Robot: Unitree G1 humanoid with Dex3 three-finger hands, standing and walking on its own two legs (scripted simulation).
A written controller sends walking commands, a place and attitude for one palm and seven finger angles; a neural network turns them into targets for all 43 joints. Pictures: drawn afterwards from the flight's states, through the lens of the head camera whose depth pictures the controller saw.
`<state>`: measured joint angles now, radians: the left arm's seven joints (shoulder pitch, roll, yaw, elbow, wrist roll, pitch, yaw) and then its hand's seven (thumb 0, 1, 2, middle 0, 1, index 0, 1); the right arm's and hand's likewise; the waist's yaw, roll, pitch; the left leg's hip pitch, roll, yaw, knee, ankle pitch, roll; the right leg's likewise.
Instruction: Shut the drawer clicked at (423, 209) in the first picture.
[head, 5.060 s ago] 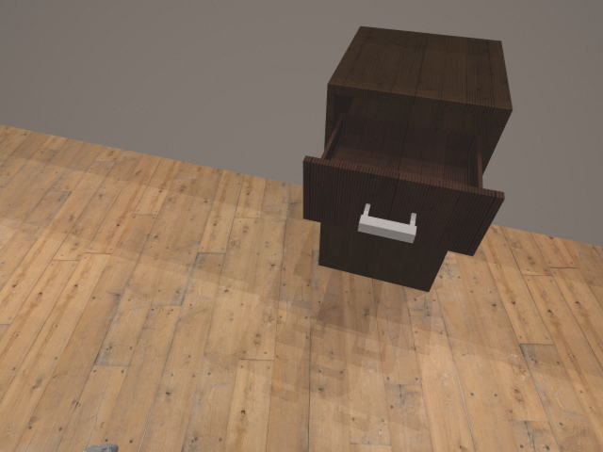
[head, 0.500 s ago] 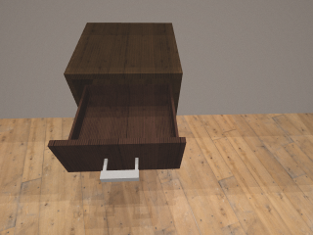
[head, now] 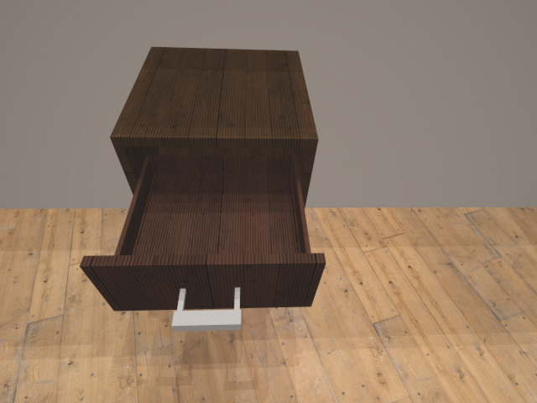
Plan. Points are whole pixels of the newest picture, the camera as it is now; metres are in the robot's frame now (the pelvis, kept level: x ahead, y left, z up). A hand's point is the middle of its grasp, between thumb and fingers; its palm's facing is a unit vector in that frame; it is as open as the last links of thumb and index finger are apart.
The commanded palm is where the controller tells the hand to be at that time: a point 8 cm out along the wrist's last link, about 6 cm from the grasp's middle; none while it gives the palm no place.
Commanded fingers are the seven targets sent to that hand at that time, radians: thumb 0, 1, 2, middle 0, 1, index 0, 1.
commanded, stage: raise the hand and make a fist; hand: left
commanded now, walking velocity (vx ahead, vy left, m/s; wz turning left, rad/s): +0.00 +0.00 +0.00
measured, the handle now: (209, 307) +0.29 +0.12 -0.10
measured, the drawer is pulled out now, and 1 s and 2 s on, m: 0.30 0.30 0.30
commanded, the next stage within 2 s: bring the fist close to the handle in 1.88 s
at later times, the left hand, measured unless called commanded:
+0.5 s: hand out of the picture +0.09 +0.13 -0.05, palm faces +0.27 -0.96 -0.03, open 5.4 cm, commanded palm +0.08 +0.17 -0.05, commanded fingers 0.00 0.90 0.90 -0.74 -0.88 -0.74 -0.88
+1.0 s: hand out of the picture +0.12 +0.08 -0.02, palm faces +0.11 -0.99 -0.02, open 3.2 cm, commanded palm +0.07 +0.13 -0.02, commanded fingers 0.00 0.90 0.90 -1.24 -1.43 -1.24 -1.43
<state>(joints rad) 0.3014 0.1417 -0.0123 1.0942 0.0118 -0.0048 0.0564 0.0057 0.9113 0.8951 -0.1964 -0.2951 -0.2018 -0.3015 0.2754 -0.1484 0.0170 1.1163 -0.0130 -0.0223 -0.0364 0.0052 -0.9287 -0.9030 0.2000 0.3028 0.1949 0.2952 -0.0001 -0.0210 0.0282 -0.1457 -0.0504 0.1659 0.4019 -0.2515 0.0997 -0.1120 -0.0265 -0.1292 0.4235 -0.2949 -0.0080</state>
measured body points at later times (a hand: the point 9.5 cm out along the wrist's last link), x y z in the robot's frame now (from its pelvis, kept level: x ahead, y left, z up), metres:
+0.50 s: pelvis -0.05 -0.06 -0.10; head -0.01 -0.05 +0.35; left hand +0.07 +0.18 -0.05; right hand +0.24 -0.24 -0.12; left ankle -0.01 +0.05 -0.74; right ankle +0.00 -0.10 -0.74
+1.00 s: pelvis -0.02 -0.07 -0.09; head +0.04 -0.08 +0.36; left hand +0.11 +0.14 -0.02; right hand +0.18 -0.30 -0.17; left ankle -0.01 +0.05 -0.74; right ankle +0.00 -0.10 -0.74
